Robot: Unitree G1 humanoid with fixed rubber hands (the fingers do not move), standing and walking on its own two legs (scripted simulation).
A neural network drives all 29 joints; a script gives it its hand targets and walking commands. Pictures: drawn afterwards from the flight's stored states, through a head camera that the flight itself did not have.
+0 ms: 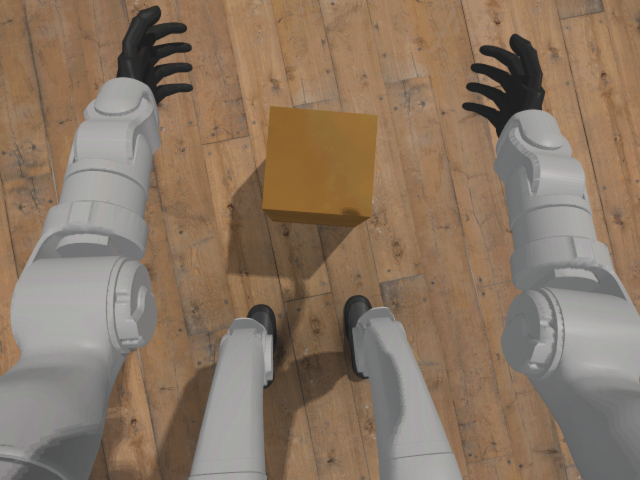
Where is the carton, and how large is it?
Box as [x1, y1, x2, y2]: [262, 106, 377, 226]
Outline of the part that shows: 270,106 262,208 272,220 342,226 355,226 370,216 377,115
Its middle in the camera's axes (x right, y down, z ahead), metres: +0.00 -0.15 +0.87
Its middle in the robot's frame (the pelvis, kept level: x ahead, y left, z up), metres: +0.52 -0.04 -0.53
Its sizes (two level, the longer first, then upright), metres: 0.210 0.200 0.250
